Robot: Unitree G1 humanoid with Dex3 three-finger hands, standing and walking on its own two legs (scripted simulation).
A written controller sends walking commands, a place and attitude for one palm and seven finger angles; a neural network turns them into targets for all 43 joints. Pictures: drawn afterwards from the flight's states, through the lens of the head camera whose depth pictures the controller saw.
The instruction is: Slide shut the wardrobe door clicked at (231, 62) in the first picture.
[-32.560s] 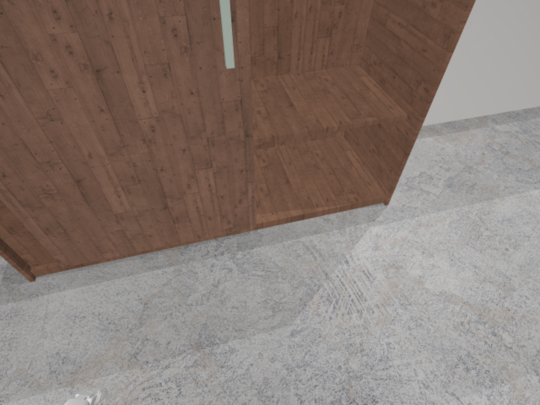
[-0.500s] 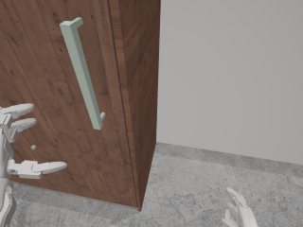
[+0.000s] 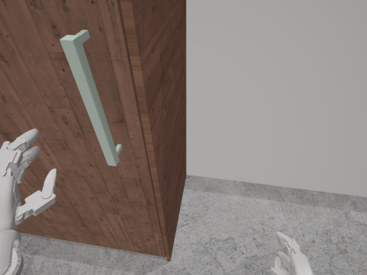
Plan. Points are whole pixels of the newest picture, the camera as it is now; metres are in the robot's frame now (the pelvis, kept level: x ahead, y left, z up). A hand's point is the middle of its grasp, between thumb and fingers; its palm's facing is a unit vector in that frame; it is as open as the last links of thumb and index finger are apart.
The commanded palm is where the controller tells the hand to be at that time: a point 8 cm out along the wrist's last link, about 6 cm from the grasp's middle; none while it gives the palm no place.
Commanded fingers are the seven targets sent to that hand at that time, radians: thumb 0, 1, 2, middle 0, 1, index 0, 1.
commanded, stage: draw the hand back to the body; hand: left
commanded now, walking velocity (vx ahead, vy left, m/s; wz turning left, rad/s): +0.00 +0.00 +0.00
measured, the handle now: (101, 108) +0.36 +0.23 +0.21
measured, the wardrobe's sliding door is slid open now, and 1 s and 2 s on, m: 0.00 0.00 0.00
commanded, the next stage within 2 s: step back with the hand held close in 0.36 s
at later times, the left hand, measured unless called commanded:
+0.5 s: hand (43, 193) +0.19 +0.27 +0.16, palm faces +0.47 -0.81 -0.36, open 7.4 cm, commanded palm +0.13 +0.30 +0.18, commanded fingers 0.00 0.90 0.90 -0.20 -0.30 -0.20 -0.30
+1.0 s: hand (22, 210) +0.15 +0.28 +0.16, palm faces +0.41 -0.77 -0.49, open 7.4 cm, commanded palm +0.09 +0.32 +0.18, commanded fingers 0.00 0.90 0.90 -0.20 -0.30 -0.20 -0.30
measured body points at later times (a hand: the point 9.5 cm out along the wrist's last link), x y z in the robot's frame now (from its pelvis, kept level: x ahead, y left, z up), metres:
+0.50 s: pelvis +0.00 +0.00 +0.00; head -0.03 -0.01 +0.45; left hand +0.16 +0.31 +0.18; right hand +0.18 -0.21 -0.08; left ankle -0.02 +0.12 -0.74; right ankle +0.00 -0.13 -0.74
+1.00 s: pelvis -0.06 +0.02 -0.01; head -0.04 +0.02 +0.44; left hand +0.13 +0.32 +0.19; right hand +0.11 -0.22 -0.09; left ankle -0.02 +0.12 -0.74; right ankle +0.00 -0.13 -0.74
